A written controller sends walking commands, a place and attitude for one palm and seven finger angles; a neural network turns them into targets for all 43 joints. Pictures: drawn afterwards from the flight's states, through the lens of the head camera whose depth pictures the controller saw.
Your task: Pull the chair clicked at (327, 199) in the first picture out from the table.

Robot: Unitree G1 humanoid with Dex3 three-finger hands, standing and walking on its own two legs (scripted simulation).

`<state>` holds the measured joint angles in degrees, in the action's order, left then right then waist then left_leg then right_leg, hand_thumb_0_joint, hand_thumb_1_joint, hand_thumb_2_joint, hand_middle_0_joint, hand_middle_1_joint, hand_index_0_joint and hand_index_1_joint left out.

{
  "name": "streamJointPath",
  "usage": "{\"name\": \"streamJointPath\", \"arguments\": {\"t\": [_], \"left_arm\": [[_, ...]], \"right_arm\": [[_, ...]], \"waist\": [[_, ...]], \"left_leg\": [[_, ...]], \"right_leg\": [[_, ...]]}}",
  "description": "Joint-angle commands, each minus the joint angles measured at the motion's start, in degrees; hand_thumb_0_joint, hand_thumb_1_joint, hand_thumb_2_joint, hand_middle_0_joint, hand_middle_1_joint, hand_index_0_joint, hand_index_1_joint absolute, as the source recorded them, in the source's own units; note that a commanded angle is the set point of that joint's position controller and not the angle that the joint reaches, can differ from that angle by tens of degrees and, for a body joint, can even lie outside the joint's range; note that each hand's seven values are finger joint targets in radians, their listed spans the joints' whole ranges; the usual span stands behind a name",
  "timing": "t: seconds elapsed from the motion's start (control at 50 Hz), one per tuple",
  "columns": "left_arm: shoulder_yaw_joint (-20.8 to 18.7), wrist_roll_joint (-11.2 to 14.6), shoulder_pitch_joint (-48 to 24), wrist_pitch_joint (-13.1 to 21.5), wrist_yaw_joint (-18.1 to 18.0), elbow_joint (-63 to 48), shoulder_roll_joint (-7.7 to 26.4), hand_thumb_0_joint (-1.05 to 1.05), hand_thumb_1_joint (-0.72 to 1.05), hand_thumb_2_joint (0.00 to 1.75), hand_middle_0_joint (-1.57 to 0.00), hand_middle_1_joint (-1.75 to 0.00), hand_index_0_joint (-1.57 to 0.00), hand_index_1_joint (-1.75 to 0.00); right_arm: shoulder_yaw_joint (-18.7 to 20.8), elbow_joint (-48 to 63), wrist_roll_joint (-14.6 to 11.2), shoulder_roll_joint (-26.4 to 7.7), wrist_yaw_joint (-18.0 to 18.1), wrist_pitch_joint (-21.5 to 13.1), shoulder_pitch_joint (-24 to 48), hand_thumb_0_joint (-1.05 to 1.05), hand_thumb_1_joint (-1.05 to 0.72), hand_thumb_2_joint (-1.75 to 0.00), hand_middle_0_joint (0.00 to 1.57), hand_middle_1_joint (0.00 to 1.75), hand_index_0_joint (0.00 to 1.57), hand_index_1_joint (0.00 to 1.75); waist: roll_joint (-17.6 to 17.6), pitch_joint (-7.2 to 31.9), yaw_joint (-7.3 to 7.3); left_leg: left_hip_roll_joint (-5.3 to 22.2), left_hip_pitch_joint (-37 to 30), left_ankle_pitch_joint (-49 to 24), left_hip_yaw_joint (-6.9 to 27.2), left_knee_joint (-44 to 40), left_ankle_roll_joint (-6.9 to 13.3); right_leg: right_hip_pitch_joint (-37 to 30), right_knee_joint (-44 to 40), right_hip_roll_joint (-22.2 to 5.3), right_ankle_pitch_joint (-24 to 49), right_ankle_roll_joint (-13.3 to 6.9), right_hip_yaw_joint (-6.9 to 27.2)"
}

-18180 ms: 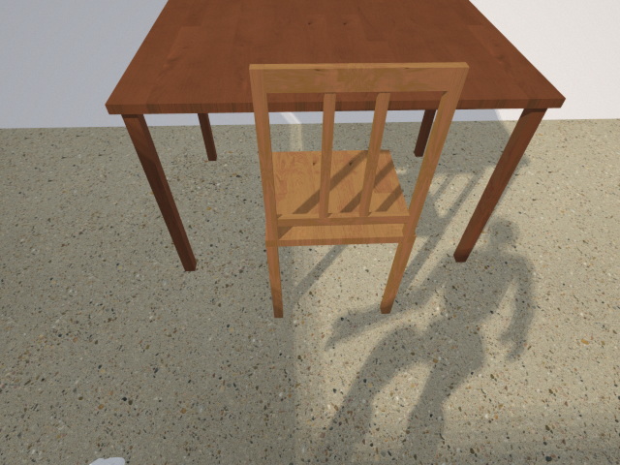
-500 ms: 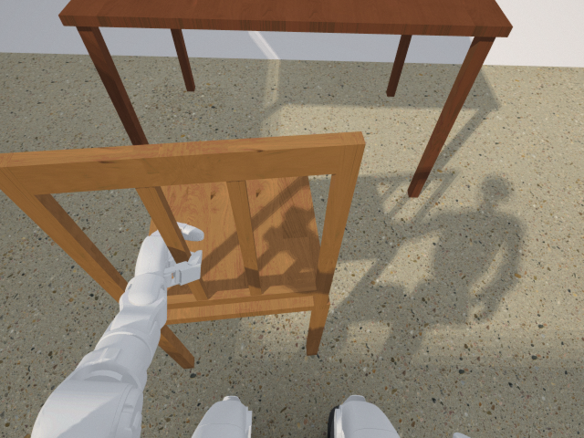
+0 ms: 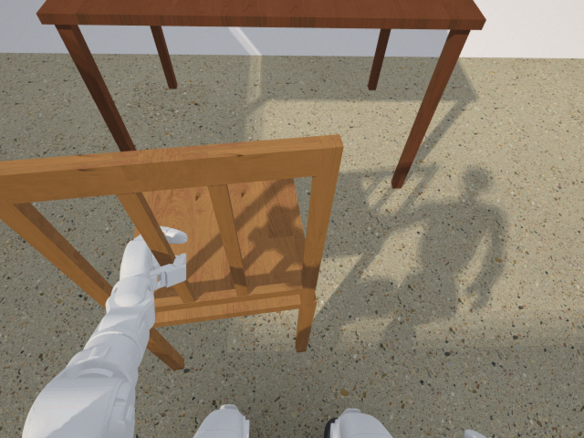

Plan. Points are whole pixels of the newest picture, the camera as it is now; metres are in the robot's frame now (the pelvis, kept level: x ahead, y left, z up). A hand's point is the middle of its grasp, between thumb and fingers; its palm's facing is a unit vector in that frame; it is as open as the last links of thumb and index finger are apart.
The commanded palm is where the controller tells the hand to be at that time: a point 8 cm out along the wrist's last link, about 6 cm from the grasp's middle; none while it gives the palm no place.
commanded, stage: step backward, pulling the chair out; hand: left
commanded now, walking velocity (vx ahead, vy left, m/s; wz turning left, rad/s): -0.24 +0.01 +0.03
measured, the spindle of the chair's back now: (165, 257) +0.38 +0.22 -0.05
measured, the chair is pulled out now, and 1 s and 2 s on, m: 0.50 0.50 0.52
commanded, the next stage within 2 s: stop walking, hand still on the chair in 1.48 s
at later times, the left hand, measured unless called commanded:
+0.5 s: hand (177, 267) +0.36 +0.20 -0.05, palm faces +0.16 -0.97 -0.20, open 5.7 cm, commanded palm +0.36 +0.24 -0.04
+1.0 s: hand (177, 267) +0.36 +0.20 -0.05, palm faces +0.16 -0.97 -0.20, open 5.6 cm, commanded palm +0.36 +0.24 -0.04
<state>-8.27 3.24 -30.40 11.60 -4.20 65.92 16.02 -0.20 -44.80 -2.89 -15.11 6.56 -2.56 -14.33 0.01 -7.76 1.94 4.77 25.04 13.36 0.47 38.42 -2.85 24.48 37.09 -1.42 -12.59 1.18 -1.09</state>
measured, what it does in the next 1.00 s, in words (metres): stands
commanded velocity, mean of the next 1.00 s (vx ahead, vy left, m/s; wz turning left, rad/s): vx -0.24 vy -0.02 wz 0.05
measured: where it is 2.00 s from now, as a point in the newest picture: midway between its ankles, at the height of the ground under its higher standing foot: outside the picture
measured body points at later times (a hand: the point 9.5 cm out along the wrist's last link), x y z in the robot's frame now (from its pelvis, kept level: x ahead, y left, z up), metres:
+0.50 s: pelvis +0.01 +0.00 +0.00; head +0.06 +0.00 +0.45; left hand +0.35 +0.25 -0.03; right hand +0.10 -0.25 -0.12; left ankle +0.07 +0.15 -0.72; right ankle +0.08 -0.14 -0.72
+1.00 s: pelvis +0.00 +0.00 +0.00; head +0.06 +0.01 +0.45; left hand +0.35 +0.25 -0.03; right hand +0.10 -0.26 -0.12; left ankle +0.07 +0.15 -0.72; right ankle +0.08 -0.14 -0.72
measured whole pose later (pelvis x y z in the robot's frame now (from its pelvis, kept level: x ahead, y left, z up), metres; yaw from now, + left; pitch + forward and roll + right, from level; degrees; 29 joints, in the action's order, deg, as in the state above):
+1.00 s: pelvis +0.00 +0.00 +0.00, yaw +0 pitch +0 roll -1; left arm -7.3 3.0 -29.1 11.1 -4.7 64.6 15.5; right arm -0.8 -43.7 -3.2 -14.4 7.0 -2.3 -13.6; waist -0.2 -6.8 1.2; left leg 4.7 24.7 13.4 0.1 37.8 -2.7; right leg 24.1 36.1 -1.5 -12.4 1.3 -0.8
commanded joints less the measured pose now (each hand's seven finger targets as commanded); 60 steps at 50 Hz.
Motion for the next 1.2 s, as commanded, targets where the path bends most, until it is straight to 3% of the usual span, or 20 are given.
{"name": "streamJointPath", "arguments": {"t": [0.0, 0.14, 0.26, 0.34, 0.4, 0.48, 0.5, 0.56, 0.68, 0.7, 0.74, 0.82, 0.88, 0.9, 0.94, 0.98, 1.04, 1.1, 1.14, 1.18], "left_arm": [[-1.10, -1.15, -17.01, 2.26, -1.41, -9.00, 14.69, 0.00, 0.90, 0.90, -0.50, -1.45, -0.50, -1.45], [-0.43, -1.45, -16.86, 2.45, -1.55, -10.02, 12.78, 0.00, 0.90, 0.90, -0.50, -1.45, -0.50, -1.45], [-0.07, -1.41, -17.32, 2.59, -1.58, -11.33, 12.41, 0.00, 0.90, 0.90, -0.50, -1.45, -0.50, -1.45], [-0.03, -1.28, -16.75, 2.41, -1.58, -10.74, 12.46, 0.00, 0.90, 0.90, -0.50, -1.45, -0.50, -1.45], [-0.49, -1.20, -16.61, 2.48, -1.59, -11.01, 13.92, 0.00, 0.90, 0.90, -0.50, -1.45, -0.50, -1.45], [-1.00, -1.29, -16.78, 2.46, -1.87, -10.82, 14.08, 0.00, 0.90, 0.90, -0.50, -1.45, -0.50, -1.45], [-1.27, -1.20, -16.23, 2.19, -1.87, -10.53, 15.46, 0.00, 0.90, 0.90, -0.50, -1.45, -0.50, -1.45], [-1.17, -1.07, -16.41, 2.20, -1.97, -10.38, 13.92, 0.00, 0.90, 0.90, -0.50, -1.45, -0.50, -1.45], [-0.02, -1.23, -16.76, 2.64, -1.89, -11.08, 11.45, 0.00, 0.90, 0.90, -0.50, -1.45, -0.50, -1.45], [0.12, -1.13, -16.64, 2.46, -1.81, -11.43, 12.35, 0.00, 0.90, 0.90, -0.50, -1.45, -0.50, -1.45], [0.04, -1.30, -16.60, 2.48, -1.79, -11.53, 11.56, 0.00, 0.90, 0.90, -0.50, -1.45, -0.50, -1.45], [0.28, -0.97, -16.76, 2.00, -1.64, -11.49, 12.56, 0.00, 0.90, 0.90, -0.50, -1.45, -0.50, -1.45], [-0.36, -1.02, -16.92, 1.94, -1.91, -11.01, 13.88, 0.00, 0.90, 0.90, -0.50, -1.45, -0.50, -1.45], [-0.64, -0.91, -16.36, 1.63, -1.90, -10.67, 15.30, 0.00, 0.90, 0.90, -0.50, -1.45, -0.50, -1.45], [-1.22, -0.97, -16.24, 1.58, -2.02, -9.95, 14.60, 0.00, 0.90, 0.90, -0.50, -1.45, -0.50, -1.45], [-0.96, -0.95, -16.80, 1.85, -2.08, -10.15, 13.70, 0.00, 0.90, 0.90, -0.50, -1.45, -0.50, -1.45], [-0.49, -1.08, -16.79, 2.21, -1.92, -10.71, 12.30, 0.00, 0.90, 0.90, -0.50, -1.45, -0.50, -1.45], [0.32, -1.13, -16.86, 2.40, -1.70, -11.56, 11.75, 0.00, 0.90, 0.90, -0.50, -1.45, -0.50, -1.45], [0.30, -1.29, -17.16, 2.32, -1.56, -11.76, 11.25, 0.00, 0.90, 0.90, -0.50, -1.45, -0.50, -1.45], [0.53, -1.19, -17.52, 2.29, -1.45, -12.13, 11.47, 0.00, 0.90, 0.90, -0.50, -1.45, -0.50, -1.45]], "right_arm": [[2.50, 5.19, -0.23, -8.67, 1.25, -1.74, -2.09, 0.00, -0.90, -0.90, 0.20, 0.30, 0.20, 0.30], [2.48, 6.50, -0.07, -8.58, 1.24, -1.91, -1.26, 0.00, -0.90, -0.90, 0.20, 0.30, 0.20, 0.30], [2.41, 6.18, -0.14, -8.32, 1.49, -2.01, -1.19, 0.00, -0.90, -0.90, 0.20, 0.30, 0.20, 0.30], [2.28, 5.88, -0.15, -8.27, 1.54, -1.95, -1.31, 0.00, -0.90, -0.90, 0.20, 0.30, 0.20, 0.30], [2.39, 5.34, -0.23, -8.31, 1.72, -1.95, -1.69, 0.00, -0.90, -0.90, 0.20, 0.30, 0.20, 0.30], [2.29, 5.77, -0.31, -7.71, 1.63, -2.04, -1.28, 0.00, -0.90, -0.90, 0.20, 0.30, 0.20, 0.30], [2.41, 5.21, -0.33, -7.98, 1.79, -1.91, -1.75, 0.00, -0.90, -0.90, 0.20, 0.30, 0.20, 0.30], [2.26, 5.87, -0.34, -7.78, 1.69, -1.84, -0.79, 0.00, -0.90, -0.90, 0.20, 0.30, 0.20, 0.30], [2.37, 6.15, -0.23, -8.32, 1.60, -1.49, -0.13, 0.00, -0.90, -0.90, 0.20, 0.30, 0.20, 0.30], [2.38, 5.73, -0.21, -8.45, 1.65, -1.49, -0.58, 0.00, -0.90, -0.90, 0.20, 0.30, 0.20, 0.30], [2.46, 5.99, -0.21, -8.38, 1.34, -1.50, -0.56, 0.00, -0.90, -0.90, 0.20, 0.30, 0.20, 0.30], [2.46, 5.97, -0.44, -8.28, 1.47, -1.71, -1.31, 0.00, -0.90, -0.90, 0.20, 0.30, 0.20, 0.30], [2.35, 6.06, -0.53, -7.68, 1.44, -1.87, -1.19, 0.00, -0.90, -0.90, 0.20, 0.30, 0.20, 0.30], [2.38, 5.47, -0.50, -7.99, 1.56, -1.73, -1.93, 0.00, -0.90, -0.90, 0.20, 0.30, 0.20, 0.30], [2.21, 5.89, -0.45, -7.85, 1.44, -1.72, -1.08, 0.00, -0.90, -0.90, 0.20, 0.30, 0.20, 0.30], [2.12, 6.01, -0.38, -8.02, 1.50, -1.72, -0.60, 0.00, -0.90, -0.90, 0.20, 0.30, 0.20, 0.30], [2.20, 6.22, -0.16, -8.47, 1.49, -1.69, -0.20, 0.00, -0.90, -0.90, 0.20, 0.30, 0.20, 0.30], [2.30, 5.70, -0.18, -8.44, 1.37, -1.69, -0.64, 0.00, -0.90, -0.90, 0.20, 0.30, 0.20, 0.30], [2.31, 5.75, -0.01, -8.24, 1.09, -1.78, -0.59, 0.00, -0.90, -0.90, 0.20, 0.30, 0.20, 0.30], [2.36, 5.77, -0.16, -8.06, 1.06, -1.94, -0.72, 0.00, -0.90, -0.90, 0.20, 0.30, 0.20, 0.30]], "waist": [[0.83, 18.11, -1.46], [4.02, 18.39, -1.93], [3.80, 19.93, -1.98], [4.43, 20.01, -1.92], [3.06, 19.96, -1.72], [-2.04, 21.74, -1.58], [-1.64, 21.01, -1.31], [-3.53, 20.45, -1.57], [4.01, 19.78, -2.23], [5.72, 19.25, -2.08], [7.16, 20.35, -2.50], [3.74, 20.22, -2.02], [-1.17, 21.04, -1.63], [-1.63, 20.26, -1.42], [-2.51, 20.12, -1.70], [-2.71, 19.67, -1.74], [3.54, 18.43, -2.24], [7.14, 19.27, -2.32], [8.02, 19.76, -2.56], [5.84, 19.85, -2.31]], "left_leg": [[4.51, -5.81, 8.29, 6.58, -7.09, 4.58], [6.06, -5.92, 4.14, 7.23, -8.62, 4.85], [6.40, -7.55, -1.37, 6.48, -7.56, 4.43], [6.81, -7.53, -1.54, 6.61, -8.12, 4.59], [6.28, -7.89, -1.03, 5.96, -7.27, 4.55], [3.25, -8.31, 1.38, 3.53, -3.16, 2.87], [3.11, -9.04, 1.13, 3.58, -3.34, 3.00], [3.07, -8.57, 1.44, 4.20, -3.45, 3.06], [7.66, -7.20, -2.75, 8.38, -9.43, 5.44], [8.39, -7.01, -4.02, 8.99, -10.58, 6.08], [8.76, -7.83, -6.56, 8.56, -9.62, 6.07], [5.94, -7.82, -2.31, 5.66, -6.72, 4.17], [2.61, -8.38, 3.04, 2.81, -2.81, 2.39], [2.11, -8.67, 4.67, 2.90, -2.78, 2.48], [2.13, -8.61, 4.80, 3.47, -2.98, 2.58], [3.23, -8.37, 3.78, 4.89, -4.78, 3.19], [7.16, -6.62, 0.26, 8.65, -10.19, 5.33], [10.01, -6.65, -4.47, 10.31, -11.98, 7.13], [10.03, -7.02, -7.15, 9.45, -10.23, 6.92], [8.17, -6.89, -4.66, 7.39, -8.05, 5.56]], "right_leg": [[-4.50, -10.10, -7.16, -10.49, -2.44, 9.06], [-5.19, -7.39, -5.33, -7.23, -1.96, 7.64], [-6.43, -6.75, -4.97, -0.89, -1.79, 6.96], [-5.97, -5.98, -4.41, -0.83, -1.61, 6.37], [-6.37, -7.25, -4.70, -0.20, -1.68, 6.90], [-5.54, -9.73, -8.80, -0.07, -3.40, 10.71], [-5.17, -10.38, -9.04, 0.92, -3.64, 10.69], [-4.76, -10.47, -9.22, -0.77, -3.22, 10.51], [-6.71, -5.40, -4.23, -2.10, -1.21, 5.21], [-7.66, -4.90, -3.54, -1.62, -0.91, 4.10], [-8.41, -4.71, -3.06, -0.25, -1.02, 3.56], [-7.98, -8.21, -4.98, 0.83, -1.81, 6.90], [-5.58, -11.42, -9.54, -1.12, -3.65, 11.45], [-4.87, -12.73, -10.13, -2.52, -4.11, 11.73], [-4.26, -12.72, -10.37, -4.54, -3.82, 11.39], [-4.10, -11.53, -9.12, -5.74, -3.15, 9.97], [-5.52, -6.59, -4.44, -5.79, -1.19, 5.57], [-8.18, -3.37, -2.45, -3.19, -0.58, 2.51], [-8.86, -4.11, -2.50, -1.86, -0.76, 2.72], [-9.02, -6.30, -3.51, -0.38, -1.17, 4.59]]}}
